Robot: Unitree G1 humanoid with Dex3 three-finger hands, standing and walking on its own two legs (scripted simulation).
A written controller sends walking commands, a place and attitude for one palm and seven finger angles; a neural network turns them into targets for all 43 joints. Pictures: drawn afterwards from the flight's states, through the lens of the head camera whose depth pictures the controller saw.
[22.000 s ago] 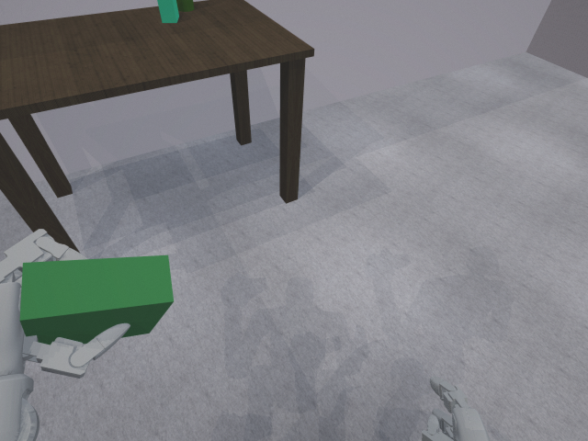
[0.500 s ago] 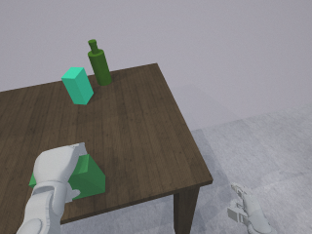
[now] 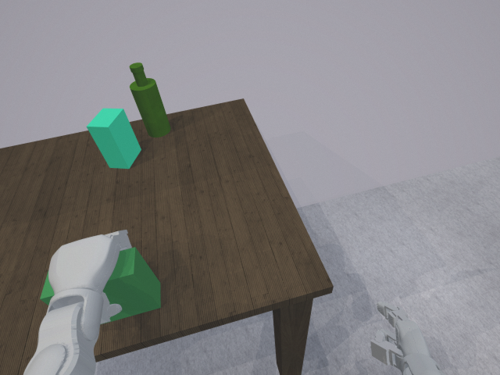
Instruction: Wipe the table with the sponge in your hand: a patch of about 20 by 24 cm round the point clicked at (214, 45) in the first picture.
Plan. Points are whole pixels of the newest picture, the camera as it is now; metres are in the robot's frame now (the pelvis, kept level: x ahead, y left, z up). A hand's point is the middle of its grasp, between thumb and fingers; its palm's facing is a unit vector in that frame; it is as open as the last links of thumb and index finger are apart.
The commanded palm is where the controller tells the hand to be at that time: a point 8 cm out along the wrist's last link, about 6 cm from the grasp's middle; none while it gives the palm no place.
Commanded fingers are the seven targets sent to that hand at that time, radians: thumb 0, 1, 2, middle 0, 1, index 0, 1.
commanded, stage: wipe forward along the first lane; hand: left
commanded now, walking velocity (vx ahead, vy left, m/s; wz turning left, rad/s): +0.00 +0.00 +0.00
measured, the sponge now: (113, 295) +0.22 +0.28 +0.01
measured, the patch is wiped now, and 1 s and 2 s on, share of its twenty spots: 0.05 0.25 0.40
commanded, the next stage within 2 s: slide across to the middle lane in 1.56 s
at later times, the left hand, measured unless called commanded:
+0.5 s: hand (105, 255) +0.26 +0.29 +0.06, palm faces -0.05 -0.05 -1.00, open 9.3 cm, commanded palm +0.25 +0.30 +0.09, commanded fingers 0.00 0.10 1.30 -1.20 -1.60 -1.20 -1.60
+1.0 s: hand (105, 230) +0.31 +0.32 +0.06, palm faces -0.08 -0.03 -1.00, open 9.3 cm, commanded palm +0.30 +0.32 +0.09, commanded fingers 0.00 0.10 1.30 -1.20 -1.60 -1.20 -1.60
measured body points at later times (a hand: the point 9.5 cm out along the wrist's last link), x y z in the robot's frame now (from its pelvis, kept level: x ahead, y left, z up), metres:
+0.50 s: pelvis +0.00 -0.01 +0.00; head +0.01 -0.04 +0.44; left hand +0.26 +0.29 +0.11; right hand +0.21 -0.24 -0.11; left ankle +0.00 +0.12 -0.74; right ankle -0.02 -0.10 -0.74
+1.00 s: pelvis -0.01 +0.01 -0.01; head +0.01 -0.02 +0.44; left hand +0.31 +0.32 +0.11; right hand +0.16 -0.24 -0.13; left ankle +0.00 +0.12 -0.74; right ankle -0.02 -0.10 -0.74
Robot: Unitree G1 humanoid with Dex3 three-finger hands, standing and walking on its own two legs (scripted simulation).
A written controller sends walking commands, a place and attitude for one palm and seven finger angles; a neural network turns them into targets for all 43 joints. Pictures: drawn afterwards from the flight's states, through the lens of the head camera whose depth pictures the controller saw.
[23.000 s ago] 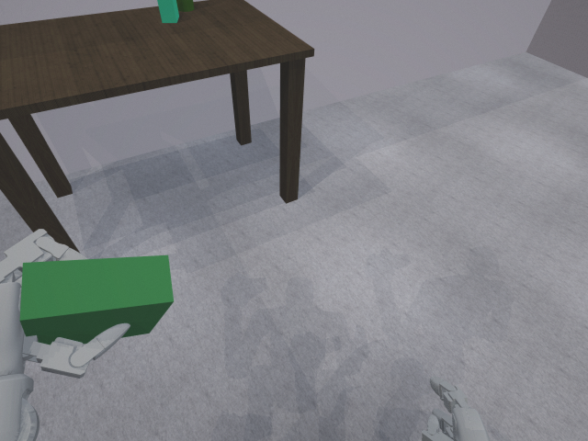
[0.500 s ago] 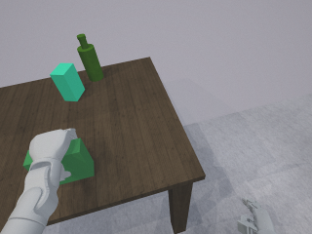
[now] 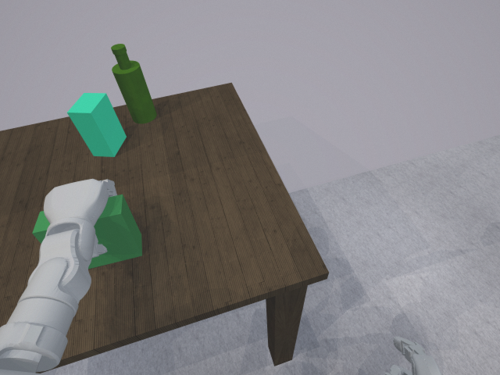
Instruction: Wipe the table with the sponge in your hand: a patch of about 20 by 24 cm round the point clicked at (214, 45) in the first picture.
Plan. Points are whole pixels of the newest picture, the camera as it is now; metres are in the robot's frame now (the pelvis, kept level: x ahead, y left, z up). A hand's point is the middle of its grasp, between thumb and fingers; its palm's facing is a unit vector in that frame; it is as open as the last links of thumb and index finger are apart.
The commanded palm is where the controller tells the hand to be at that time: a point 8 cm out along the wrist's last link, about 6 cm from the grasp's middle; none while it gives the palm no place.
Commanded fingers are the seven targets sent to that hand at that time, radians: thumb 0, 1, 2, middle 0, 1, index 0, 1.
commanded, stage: wipe forward along the first lane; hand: left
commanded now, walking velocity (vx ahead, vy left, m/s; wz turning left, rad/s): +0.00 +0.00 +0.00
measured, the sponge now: (98, 241) +0.32 +0.32 +0.02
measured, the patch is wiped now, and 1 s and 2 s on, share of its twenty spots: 0.25 0.40 0.55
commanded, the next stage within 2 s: slide across to the middle lane in 0.56 s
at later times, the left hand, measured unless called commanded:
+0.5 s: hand (93, 196) +0.39 +0.34 +0.06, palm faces -0.12 +0.00 -0.99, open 9.3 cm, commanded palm +0.37 +0.33 +0.09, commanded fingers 0.00 0.10 1.30 -1.20 -1.60 -1.20 -1.60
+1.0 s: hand (107, 187) +0.41 +0.32 +0.06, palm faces -0.06 +0.00 -1.00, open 9.4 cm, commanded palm +0.39 +0.29 +0.11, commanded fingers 0.00 0.10 1.30 -1.20 -1.60 -1.20 -1.60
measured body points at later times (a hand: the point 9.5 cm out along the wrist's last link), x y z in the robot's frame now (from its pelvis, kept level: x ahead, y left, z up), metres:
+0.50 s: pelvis +0.00 +0.01 +0.00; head +0.05 +0.00 +0.45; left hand +0.39 +0.33 +0.11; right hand +0.13 -0.25 -0.13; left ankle +0.02 +0.11 -0.73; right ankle -0.01 -0.10 -0.73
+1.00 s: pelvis +0.01 +0.02 +0.00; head +0.05 +0.01 +0.45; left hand +0.40 +0.31 +0.12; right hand +0.14 -0.24 -0.13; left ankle +0.02 +0.11 -0.73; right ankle -0.01 -0.10 -0.73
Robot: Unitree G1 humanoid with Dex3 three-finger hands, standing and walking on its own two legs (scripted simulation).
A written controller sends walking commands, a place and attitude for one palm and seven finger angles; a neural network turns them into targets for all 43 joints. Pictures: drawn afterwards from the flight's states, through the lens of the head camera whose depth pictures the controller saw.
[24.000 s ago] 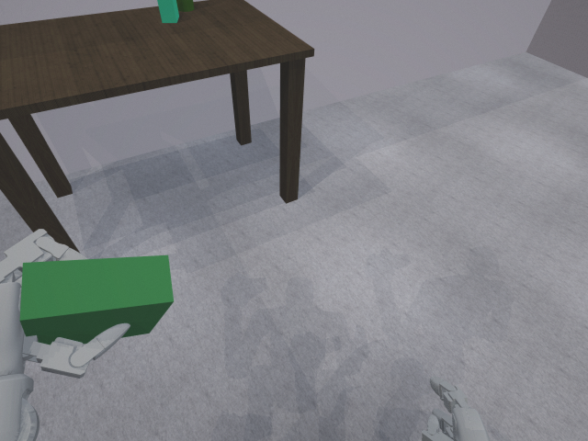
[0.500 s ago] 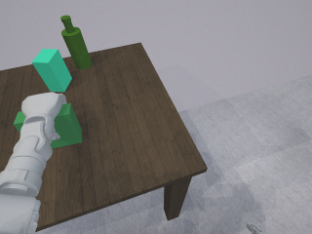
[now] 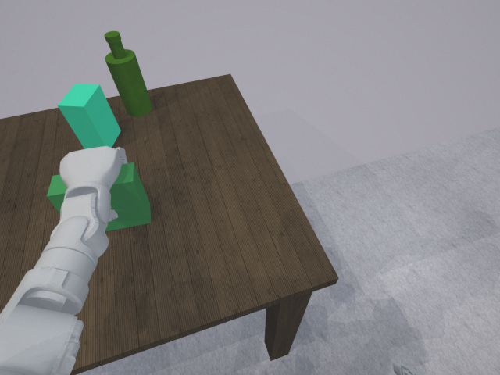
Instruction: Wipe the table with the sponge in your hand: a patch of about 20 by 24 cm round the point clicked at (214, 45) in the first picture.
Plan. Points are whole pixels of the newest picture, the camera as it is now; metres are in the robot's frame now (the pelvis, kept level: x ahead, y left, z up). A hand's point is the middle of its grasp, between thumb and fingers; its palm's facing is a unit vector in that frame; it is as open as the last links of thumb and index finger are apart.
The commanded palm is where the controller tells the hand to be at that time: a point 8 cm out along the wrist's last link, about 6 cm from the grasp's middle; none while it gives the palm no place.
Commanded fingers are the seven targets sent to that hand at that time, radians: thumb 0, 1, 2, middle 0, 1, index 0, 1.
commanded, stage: slide across to the middle lane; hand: left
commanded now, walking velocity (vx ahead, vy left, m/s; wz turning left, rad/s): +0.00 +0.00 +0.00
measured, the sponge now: (108, 207) +0.39 +0.30 +0.02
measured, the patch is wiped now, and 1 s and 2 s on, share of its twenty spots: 0.40 0.55 0.80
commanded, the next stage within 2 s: wipe back along the middle lane in 0.30 s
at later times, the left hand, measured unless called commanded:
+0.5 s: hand (129, 180) +0.42 +0.25 +0.06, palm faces -0.06 -0.01 -1.00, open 9.3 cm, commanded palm +0.39 +0.23 +0.11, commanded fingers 0.00 0.10 1.30 -1.20 -1.60 -1.20 -1.60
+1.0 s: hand (137, 200) +0.37 +0.23 +0.06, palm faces +0.00 -0.02 -1.00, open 9.3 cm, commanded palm +0.33 +0.21 +0.09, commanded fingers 0.00 0.10 1.30 -1.20 -1.60 -1.20 -1.60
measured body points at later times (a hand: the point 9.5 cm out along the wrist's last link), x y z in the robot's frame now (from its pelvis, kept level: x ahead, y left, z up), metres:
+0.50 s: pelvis +0.02 -0.01 +0.00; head +0.05 -0.03 +0.45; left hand +0.42 +0.25 +0.12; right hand +0.16 -0.26 -0.13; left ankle +0.01 +0.09 -0.73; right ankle -0.02 -0.12 -0.73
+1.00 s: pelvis +0.02 -0.01 +0.00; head +0.02 -0.04 +0.45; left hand +0.37 +0.22 +0.11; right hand +0.21 -0.24 -0.11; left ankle +0.01 +0.09 -0.73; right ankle -0.02 -0.12 -0.73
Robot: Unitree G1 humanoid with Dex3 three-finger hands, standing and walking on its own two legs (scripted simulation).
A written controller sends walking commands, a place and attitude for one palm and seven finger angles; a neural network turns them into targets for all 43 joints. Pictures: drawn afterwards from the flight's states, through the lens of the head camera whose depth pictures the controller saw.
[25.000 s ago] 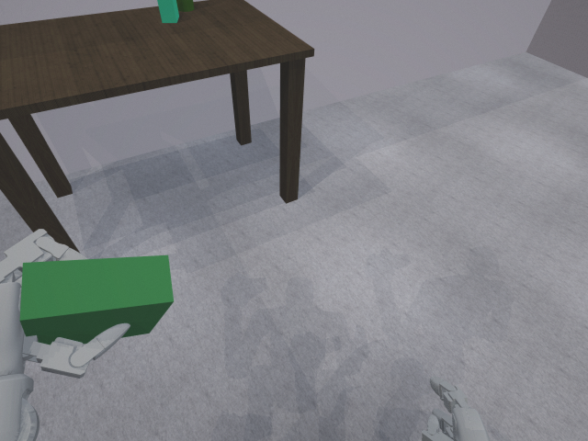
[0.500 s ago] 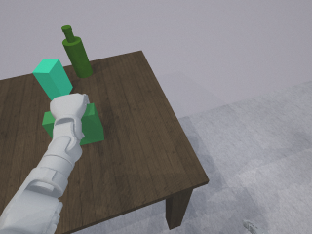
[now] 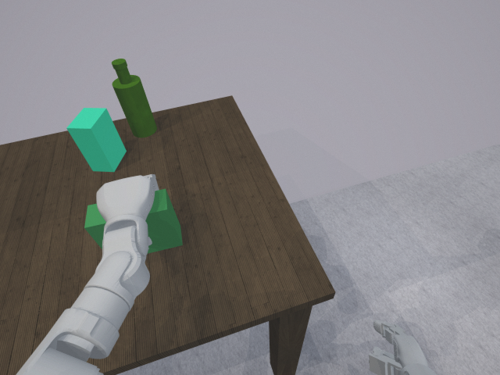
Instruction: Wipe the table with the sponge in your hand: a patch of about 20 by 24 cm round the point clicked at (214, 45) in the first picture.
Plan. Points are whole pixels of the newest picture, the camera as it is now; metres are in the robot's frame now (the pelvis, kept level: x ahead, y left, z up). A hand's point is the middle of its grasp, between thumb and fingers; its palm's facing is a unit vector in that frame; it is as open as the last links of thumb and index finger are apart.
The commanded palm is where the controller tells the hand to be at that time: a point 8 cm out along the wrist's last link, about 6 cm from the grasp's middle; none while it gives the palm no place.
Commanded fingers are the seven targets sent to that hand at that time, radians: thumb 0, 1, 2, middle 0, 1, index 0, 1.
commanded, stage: wipe back along the middle lane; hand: left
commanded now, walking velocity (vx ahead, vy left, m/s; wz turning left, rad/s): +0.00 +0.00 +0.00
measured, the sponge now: (141, 232) +0.35 +0.25 +0.01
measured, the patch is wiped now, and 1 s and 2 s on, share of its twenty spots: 0.55 0.80 0.80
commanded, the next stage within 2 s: slide across to the third lane in 1.06 s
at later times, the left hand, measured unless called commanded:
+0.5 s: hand (143, 234) +0.32 +0.22 +0.06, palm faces +0.04 -0.05 -1.00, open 9.3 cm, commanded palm +0.27 +0.20 +0.09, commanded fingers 0.00 0.10 1.30 -1.20 -1.60 -1.20 -1.60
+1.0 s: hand (152, 255) +0.28 +0.19 +0.06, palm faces +0.06 -0.09 -0.99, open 9.3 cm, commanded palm +0.22 +0.17 +0.09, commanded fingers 0.00 0.10 1.30 -1.20 -1.60 -1.20 -1.60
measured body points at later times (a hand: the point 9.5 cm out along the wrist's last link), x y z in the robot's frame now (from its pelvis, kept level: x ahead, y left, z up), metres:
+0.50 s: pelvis +0.00 +0.00 +0.00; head +0.00 -0.04 +0.45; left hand +0.31 +0.21 +0.11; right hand +0.21 -0.23 -0.10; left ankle -0.01 +0.10 -0.74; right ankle -0.03 -0.12 -0.74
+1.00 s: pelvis +0.00 -0.01 +0.00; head -0.01 -0.06 +0.44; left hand +0.27 +0.19 +0.11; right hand +0.24 -0.22 -0.09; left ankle -0.01 +0.10 -0.74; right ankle -0.03 -0.12 -0.74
